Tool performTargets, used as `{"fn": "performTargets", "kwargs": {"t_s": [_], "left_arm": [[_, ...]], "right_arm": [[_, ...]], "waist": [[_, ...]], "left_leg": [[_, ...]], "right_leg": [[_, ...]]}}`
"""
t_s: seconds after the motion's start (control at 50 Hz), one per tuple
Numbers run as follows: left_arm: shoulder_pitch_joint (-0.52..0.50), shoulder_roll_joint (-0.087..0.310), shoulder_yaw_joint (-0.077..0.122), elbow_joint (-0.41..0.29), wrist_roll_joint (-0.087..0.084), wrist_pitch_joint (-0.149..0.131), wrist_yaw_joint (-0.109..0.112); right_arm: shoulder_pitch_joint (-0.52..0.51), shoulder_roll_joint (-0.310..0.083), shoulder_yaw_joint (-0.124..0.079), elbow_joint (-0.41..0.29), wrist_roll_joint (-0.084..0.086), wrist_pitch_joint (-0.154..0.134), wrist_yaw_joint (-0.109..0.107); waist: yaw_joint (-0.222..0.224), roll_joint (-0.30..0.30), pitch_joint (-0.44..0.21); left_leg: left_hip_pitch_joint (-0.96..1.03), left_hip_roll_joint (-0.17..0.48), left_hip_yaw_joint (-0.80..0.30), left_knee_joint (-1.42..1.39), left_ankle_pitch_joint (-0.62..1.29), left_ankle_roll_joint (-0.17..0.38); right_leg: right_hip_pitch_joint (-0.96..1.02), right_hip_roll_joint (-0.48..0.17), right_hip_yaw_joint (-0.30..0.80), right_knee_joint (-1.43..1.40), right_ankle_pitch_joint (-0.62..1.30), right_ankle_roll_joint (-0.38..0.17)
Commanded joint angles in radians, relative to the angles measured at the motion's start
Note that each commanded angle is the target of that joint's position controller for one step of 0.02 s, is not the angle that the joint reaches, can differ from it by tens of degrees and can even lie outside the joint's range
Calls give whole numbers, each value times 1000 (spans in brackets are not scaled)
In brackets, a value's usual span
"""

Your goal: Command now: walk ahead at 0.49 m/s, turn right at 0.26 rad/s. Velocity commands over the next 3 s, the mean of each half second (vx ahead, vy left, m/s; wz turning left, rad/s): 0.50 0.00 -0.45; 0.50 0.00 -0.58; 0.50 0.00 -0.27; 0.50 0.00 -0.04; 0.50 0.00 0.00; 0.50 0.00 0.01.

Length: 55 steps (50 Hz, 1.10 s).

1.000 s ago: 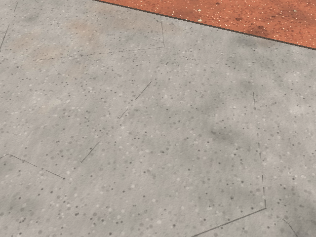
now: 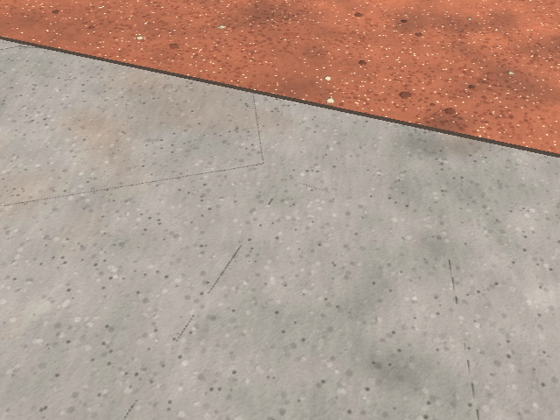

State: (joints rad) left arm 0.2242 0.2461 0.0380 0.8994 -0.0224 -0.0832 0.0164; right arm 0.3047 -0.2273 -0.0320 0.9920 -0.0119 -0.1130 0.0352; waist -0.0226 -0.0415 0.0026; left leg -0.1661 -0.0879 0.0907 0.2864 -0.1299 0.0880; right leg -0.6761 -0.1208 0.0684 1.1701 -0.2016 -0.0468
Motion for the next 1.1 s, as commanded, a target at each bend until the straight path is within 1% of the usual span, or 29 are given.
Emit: {"fn": "performTargets", "kwargs": {"t_s": [0.02, 0.12, 0.22, 0.26, 0.28, 0.3, 0.32, 0.34, 0.36, 0.38, 0.4, 0.42, 0.44, 0.46, 0.5, 0.54, 0.64, 0.74, 0.78, 0.8, 0.82, 0.84, 0.86, 0.88, 0.9, 0.92, 0.94, 0.98, 1.1], "left_arm": [[64, 45, 16, -31, 8, 10, 5], [-107, 25, 10, -90, 5, -4, -21], [-235, 16, 1, -172, 1, -3, -57], [-231, 30, 6, -200, 0, -2, -72], [-196, 48, 15, -205, 0, -2, -76], [-102, 77, 33, -191, -1, -1, -78], [67, 134, 67, -147, -5, 0, -74], [244, 250, 107, -118, -2, 8, -53], [232, 335, 114, -132, 2, 3, -53], [275, 234, 92, -134, 8, -1, -50], [219, 185, 79, -139, 14, -5, -43], [131, 154, 69, -164, 10, -4, -43], [56, 124, 58, -192, 13, -1, -44], [22, 104, 50, -208, 22, -1, -43], [20, 122, 54, -213, 15, -4, -38], [50, 155, 63, -210, 8, -6, -24], [129, 171, 70, -196, 1, 6, -5], [163, 167, 72, -184, -6, 17, 3], [139, 169, 74, -193, 0, 27, 8], [120, 151, 68, -204, 2, 31, 7], [95, 108, 50, -226, 11, 29, 1], [190, 44, 30, -248, 8, 21, 0], [270, 68, 24, -257, -15, 13, -1], [214, 165, 45, -237, -23, 17, -1], [120, 185, 52, -252, -11, 25, -2], [72, 169, 52, -267, 1, 29, -4], [60, 153, 56, -272, 5, 33, -7], [83, 107, 49, -275, -6, 45, -14], [-10, 67, 34, -309, 5, 41, -17]], "right_arm": [[-47, -124, -20, -46, -5, -23, -19], [14, -154, -21, -32, 6, -12, -41], [82, -174, -29, -5, 17, 19, -46], [61, -193, -35, -15, 22, 35, -48], [39, -207, -39, -27, 21, 42, -51], [18, -217, -42, -38, 19, 51, -55], [9, -205, -37, -53, 15, 58, -59], [18, -180, -23, -90, 0, 48, -60], [118, -25, 25, -131, -17, 6, -36], [2, -147, -2, -146, 27, -40, -21], [-90, -176, -12, -181, 55, -61, -17], [-112, -168, -10, -186, 41, -65, -23], [-113, -169, -19, -180, 22, -57, -31], [-91, -168, -26, -185, 17, -41, -31], [-77, -141, -28, -201, 5, -13, -32], [-134, -126, -27, -231, -7, -1, -38], [-327, -93, -15, -297, 5, -7, -34], [-379, -150, -33, -340, 16, -25, -18], [-320, -170, -45, -330, 17, -36, -16], [-231, -187, -57, -308, 12, -41, -21], [-92, -226, -72, -290, -3, -45, -27], [58, -307, -94, -279, -19, -37, -36], [85, -288, -92, -256, 4, -26, -27], [27, -194, -70, -281, 15, -19, -30], [-21, -156, -58, -291, 14, -9, -34], [-67, -141, -50, -288, 8, -3, -32], [-94, -123, -44, -282, 2, -2, -32], [-101, -127, -47, -267, 2, -10, -28], [-47, -177, -63, -206, 7, -15, -23]], "waist": [[46, 83, 50], [-17, 70, 55], [-62, 68, 98], [-40, 88, 86], [-12, 111, 52], [44, 126, -12], [125, 105, -103], [185, -31, -220], [72, -251, -344], [147, -146, -381], [140, -113, -232], [95, 12, -168], [52, 53, -116], [16, 40, -99], [-10, 31, -72], [-4, 24, -39], [69, -39, -9], [75, -62, -5], [41, -88, -20], [-6, -86, -65], [-73, -44, -184], [-72, 166, -342], [-39, 405, -391], [-56, 247, -247], [-60, 141, -138], [-35, 96, -58], [-10, 109, -20], [13, 145, -3], [2, 96, 3]], "left_leg": [[-103, 294, -156, -204, 96, 154], [43, 302, -60, -194, 136, 106], [247, 364, -18, -119, 174, 83], [285, 378, 10, -37, 342, 63], [281, 374, 33, 38, 532, 48], [259, 360, 65, 179, 716, 30], [184, 312, 101, 402, 774, -1], [-91, 259, 118, 751, 473, -50], [-526, 33, -18, 1072, -414, -100], [-642, 67, -194, 1153, -410, -69], [-715, 116, -185, 1130, -317, -42], [-661, 164, -180, 1048, -229, -38], [-581, 193, -172, 962, -186, -47], [-511, 212, -180, 918, -166, -56], [-471, 208, -160, 834, -143, -88], [-483, 190, -141, 711, -59, -121], [-406, 113, -124, 322, 223, -128], [-362, 96, -171, 197, 171, -95], [-281, 88, -159, 175, 84, -68], [-149, 82, -139, 136, 85, -44], [94, 187, -220, 166, 82, 10], [478, 413, -548, 161, 8, 135], [579, 540, -901, 55, -216, 218], [455, 508, -808, 25, -342, 175], [310, 465, -638, 15, -296, 128], [168, 415, -523, -19, -185, 110], [85, 375, -438, -48, -111, 96], [5, 339, -317, -98, -18, 96], [59, 330, -137, -128, 224, 118]], "right_leg": [[-28, -38, 38, -84, 154, 17], [-51, 1, -9, -389, 335, 10], [-118, 16, -61, -515, 207, -14], [-70, 43, -107, -538, 90, -42], [16, 78, -144, -543, 40, -61], [160, 127, -182, -555, 25, -83], [395, 182, -190, -609, 72, -117], [727, 11, 94, -635, 92, -195], [1060, -222, 675, -772, -41, -391], [1097, -223, 744, -870, -70, -370], [995, -185, 576, -862, 29, -312], [836, -141, 443, -864, 131, -275], [686, -102, 347, -884, 234, -251], [598, -75, 303, -912, 276, -244], [507, -48, 252, -941, 351, -253], [456, -23, 201, -959, 388, -250], [428, 39, 165, -934, 244, -179], [548, -21, 303, -836, 159, -154], [576, -26, 342, -769, 212, -139], [563, 18, 328, -686, 284, -117], [470, 73, 276, -477, 257, -84], [165, 206, 148, -133, -35, -10], [-71, 206, 122, 79, -399, 9], [-143, 139, 142, 172, -324, 17], [-137, 98, 97, 174, -236, 21], [-99, 67, 78, 127, -175, 22], [-64, 36, 75, 79, -136, 19], [-8, 14, 46, 45, -99, 20], [-59, 17, 47, -201, 106, 34]]}}
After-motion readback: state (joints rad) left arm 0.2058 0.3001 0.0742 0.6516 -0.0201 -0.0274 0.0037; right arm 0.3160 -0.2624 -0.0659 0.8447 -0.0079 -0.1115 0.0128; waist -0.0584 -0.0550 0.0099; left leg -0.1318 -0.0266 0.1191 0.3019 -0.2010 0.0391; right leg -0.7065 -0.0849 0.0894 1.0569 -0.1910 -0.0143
